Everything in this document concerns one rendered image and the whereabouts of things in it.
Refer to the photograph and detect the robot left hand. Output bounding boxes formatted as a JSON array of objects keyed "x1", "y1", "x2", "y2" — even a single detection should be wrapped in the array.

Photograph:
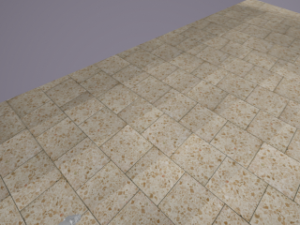
[{"x1": 58, "y1": 214, "x2": 82, "y2": 225}]

